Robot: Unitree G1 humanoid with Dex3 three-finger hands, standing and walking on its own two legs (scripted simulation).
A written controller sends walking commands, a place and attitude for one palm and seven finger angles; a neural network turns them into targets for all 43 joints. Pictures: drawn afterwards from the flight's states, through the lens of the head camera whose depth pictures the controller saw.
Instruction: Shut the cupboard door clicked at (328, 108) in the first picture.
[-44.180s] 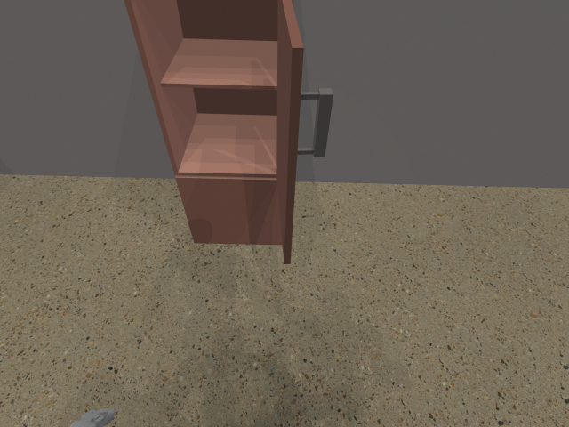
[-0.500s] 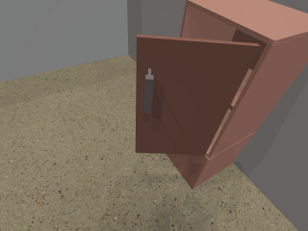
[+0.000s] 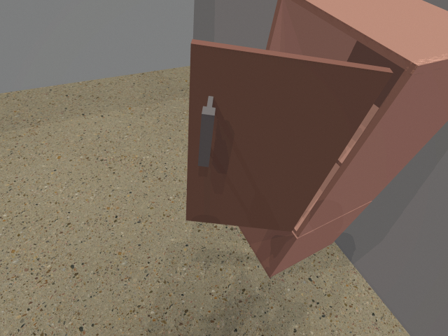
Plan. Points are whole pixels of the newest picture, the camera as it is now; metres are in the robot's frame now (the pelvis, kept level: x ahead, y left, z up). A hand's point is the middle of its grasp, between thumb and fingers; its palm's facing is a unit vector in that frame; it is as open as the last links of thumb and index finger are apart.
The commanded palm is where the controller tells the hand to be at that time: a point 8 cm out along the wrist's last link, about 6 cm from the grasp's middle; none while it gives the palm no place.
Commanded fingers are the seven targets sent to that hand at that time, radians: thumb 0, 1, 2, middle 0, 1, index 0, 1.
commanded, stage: shuffle to correct the standing spot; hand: left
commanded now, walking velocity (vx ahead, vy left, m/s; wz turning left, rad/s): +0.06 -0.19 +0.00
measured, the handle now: (207, 132) +0.48 +0.09 +0.09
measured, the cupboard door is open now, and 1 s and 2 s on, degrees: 59 59 59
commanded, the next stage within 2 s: come to a stop and stand still in 0.44 s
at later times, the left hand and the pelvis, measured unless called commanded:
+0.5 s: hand out of the picture +0.10 +0.11 -0.16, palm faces -0.02 -0.98 -0.17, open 7.4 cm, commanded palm none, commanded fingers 0.00 0.90 0.90 -0.20 -0.30 -0.20 -0.30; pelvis +0.02 -0.07 +0.01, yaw +1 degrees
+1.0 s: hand out of the picture +0.04 +0.05 -0.18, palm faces +0.10 -0.98 -0.15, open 7.3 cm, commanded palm none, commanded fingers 0.00 0.90 0.90 -0.20 -0.30 -0.20 -0.30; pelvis +0.04 -0.11 +0.01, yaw +1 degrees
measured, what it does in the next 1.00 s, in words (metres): steps to the right: right foot, then left foot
